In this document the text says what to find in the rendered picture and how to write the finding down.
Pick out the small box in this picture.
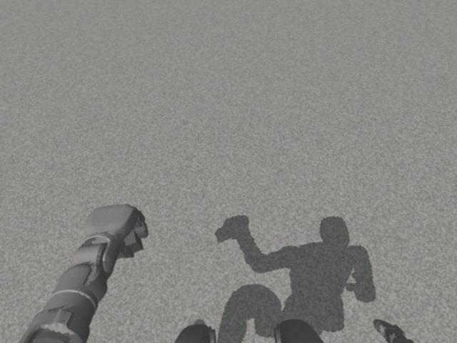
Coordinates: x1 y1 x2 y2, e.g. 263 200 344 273
117 229 144 259

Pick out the left robot hand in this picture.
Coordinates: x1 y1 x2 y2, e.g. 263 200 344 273
84 204 149 258

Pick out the right robot hand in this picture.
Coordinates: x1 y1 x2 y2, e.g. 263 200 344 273
373 319 414 343

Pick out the left robot arm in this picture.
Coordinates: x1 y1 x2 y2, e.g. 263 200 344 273
19 232 121 343

